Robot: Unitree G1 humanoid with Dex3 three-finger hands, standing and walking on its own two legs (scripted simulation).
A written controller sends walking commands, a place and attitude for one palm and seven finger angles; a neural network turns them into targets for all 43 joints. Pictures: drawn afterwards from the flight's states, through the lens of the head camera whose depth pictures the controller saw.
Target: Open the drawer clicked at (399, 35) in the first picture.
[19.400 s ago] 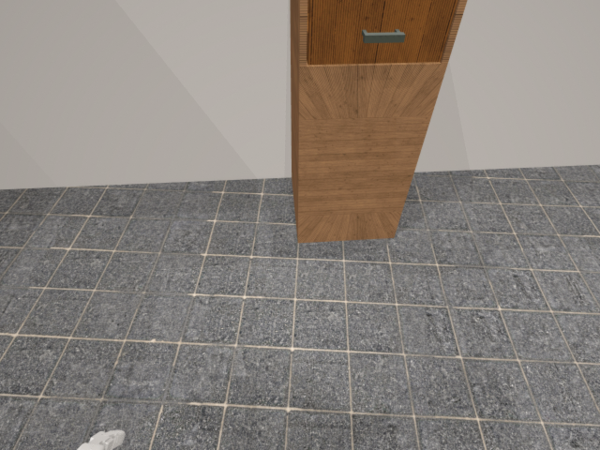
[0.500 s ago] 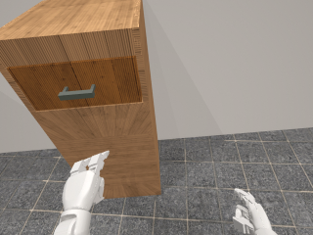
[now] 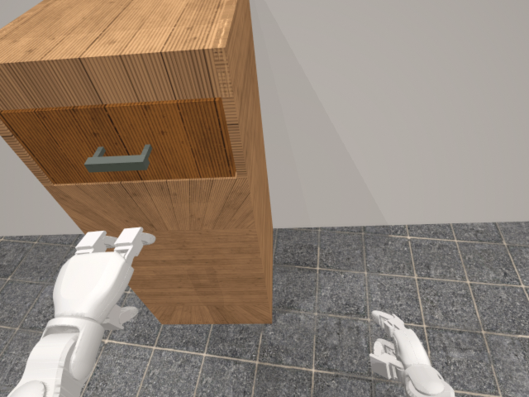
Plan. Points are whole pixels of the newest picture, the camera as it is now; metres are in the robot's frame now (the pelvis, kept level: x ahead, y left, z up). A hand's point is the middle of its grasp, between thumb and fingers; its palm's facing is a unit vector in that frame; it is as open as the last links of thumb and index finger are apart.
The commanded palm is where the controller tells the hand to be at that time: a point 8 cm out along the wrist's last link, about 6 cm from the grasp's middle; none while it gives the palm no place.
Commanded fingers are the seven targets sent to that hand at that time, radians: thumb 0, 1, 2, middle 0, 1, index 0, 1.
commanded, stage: raise the hand with hooked fingers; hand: left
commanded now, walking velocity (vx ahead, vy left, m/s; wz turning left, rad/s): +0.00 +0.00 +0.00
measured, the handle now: (120, 156) +0.46 +0.33 +0.12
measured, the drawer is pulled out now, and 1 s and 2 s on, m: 0.00 0.00 0.00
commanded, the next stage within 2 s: move the hooked fingers above the handle in 1.14 s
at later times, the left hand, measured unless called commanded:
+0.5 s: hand (59, 190) +0.29 +0.30 +0.20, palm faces +0.26 -0.05 -0.96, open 13.6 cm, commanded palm +0.25 +0.30 +0.25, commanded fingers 0.00 -0.50 0.30 -0.30 -1.20 -0.30 -1.20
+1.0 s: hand (21, 188) +0.28 +0.33 +0.22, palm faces +0.18 -0.05 -0.98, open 13.8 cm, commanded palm +0.23 +0.34 +0.28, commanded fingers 0.00 -0.50 0.30 -0.30 -1.20 -0.30 -1.20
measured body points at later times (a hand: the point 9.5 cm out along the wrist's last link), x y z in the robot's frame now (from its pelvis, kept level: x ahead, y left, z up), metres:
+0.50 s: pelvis -0.01 +0.06 +0.01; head -0.02 +0.02 +0.45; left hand +0.28 +0.30 +0.25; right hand +0.22 -0.14 -0.09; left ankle -0.03 +0.14 -0.73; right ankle -0.02 -0.04 -0.73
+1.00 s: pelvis -0.04 +0.09 +0.01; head -0.04 +0.06 +0.46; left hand +0.26 +0.33 +0.27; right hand +0.16 -0.11 -0.10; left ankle -0.03 +0.14 -0.73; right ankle -0.02 -0.04 -0.73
